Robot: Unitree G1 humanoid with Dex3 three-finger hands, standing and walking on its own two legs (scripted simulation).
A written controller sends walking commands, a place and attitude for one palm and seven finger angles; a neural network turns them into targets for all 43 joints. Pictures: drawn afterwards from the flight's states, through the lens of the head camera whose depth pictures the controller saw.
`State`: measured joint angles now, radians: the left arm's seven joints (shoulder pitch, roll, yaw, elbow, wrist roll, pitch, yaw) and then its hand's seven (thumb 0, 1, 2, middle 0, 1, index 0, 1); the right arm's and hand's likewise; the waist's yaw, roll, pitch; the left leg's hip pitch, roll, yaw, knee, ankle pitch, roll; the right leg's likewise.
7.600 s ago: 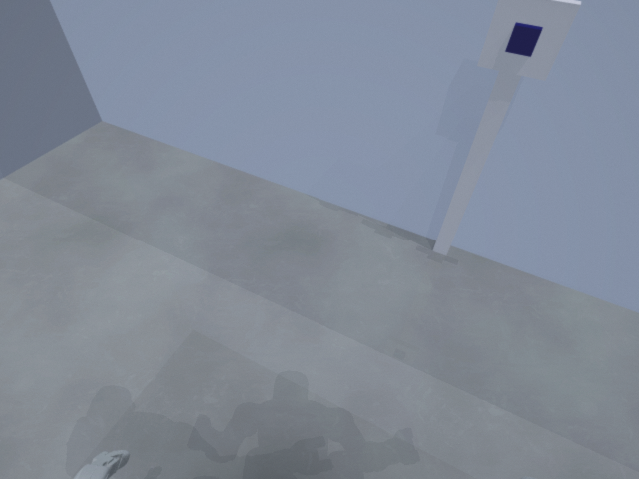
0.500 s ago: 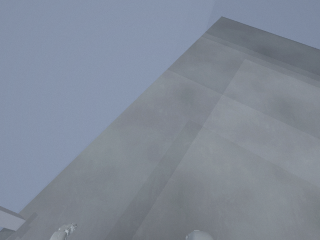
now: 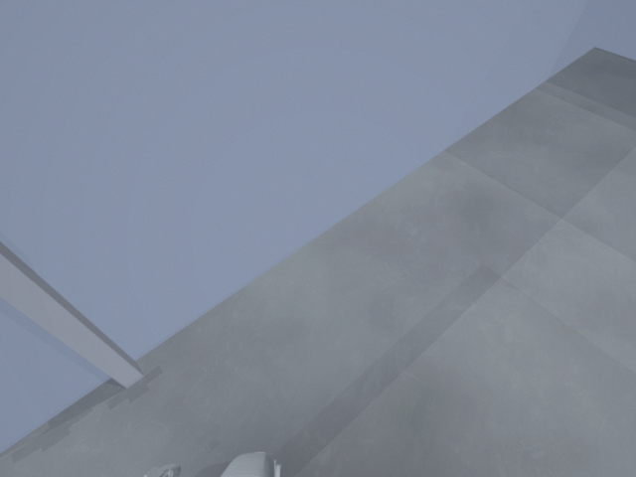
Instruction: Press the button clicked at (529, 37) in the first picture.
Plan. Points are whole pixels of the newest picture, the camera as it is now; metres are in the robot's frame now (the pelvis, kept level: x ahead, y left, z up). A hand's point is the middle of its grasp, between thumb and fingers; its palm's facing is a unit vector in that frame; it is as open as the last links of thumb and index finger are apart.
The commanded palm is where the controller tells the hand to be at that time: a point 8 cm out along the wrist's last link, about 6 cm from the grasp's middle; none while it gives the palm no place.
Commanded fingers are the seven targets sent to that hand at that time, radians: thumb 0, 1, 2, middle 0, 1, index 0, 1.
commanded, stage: turn to face it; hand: left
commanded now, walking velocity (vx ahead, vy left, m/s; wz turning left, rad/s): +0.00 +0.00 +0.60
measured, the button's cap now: out of the picture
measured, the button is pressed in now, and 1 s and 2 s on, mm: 0 0 0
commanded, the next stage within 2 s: take the last steps up to it in 1.02 s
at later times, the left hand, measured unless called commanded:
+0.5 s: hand out of the picture +0.05 +0.29 -0.16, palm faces +0.29 -0.93 -0.24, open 7.4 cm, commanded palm none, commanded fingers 0.00 0.90 0.90 -0.20 -0.30 -0.20 -0.30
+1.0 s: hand out of the picture -0.04 +0.22 -0.15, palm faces +0.54 -0.79 -0.28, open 7.4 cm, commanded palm none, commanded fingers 0.00 0.90 0.90 -0.20 -0.30 -0.20 -0.30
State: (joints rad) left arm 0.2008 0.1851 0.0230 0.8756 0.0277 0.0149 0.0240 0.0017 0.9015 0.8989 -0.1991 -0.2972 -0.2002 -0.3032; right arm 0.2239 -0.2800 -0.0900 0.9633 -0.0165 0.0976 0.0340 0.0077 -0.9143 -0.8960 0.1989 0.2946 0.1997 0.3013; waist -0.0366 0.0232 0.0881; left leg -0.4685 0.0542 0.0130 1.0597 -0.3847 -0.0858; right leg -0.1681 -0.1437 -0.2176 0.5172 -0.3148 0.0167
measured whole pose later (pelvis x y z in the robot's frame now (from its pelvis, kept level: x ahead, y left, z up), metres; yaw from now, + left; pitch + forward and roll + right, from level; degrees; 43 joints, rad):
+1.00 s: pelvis +0.00 +0.01 +0.00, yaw +34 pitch -2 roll +2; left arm 0.22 0.19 0.03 0.89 0.03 0.02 0.03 0.00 0.90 0.90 -0.20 -0.30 -0.20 -0.30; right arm 0.25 -0.28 -0.09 0.97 -0.02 0.09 0.02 0.01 -0.91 -0.90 0.20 0.29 0.20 0.30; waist -0.02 0.02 0.07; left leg -0.42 0.03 -0.01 0.98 -0.41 -0.07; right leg -0.19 -0.12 -0.16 0.52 -0.30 0.01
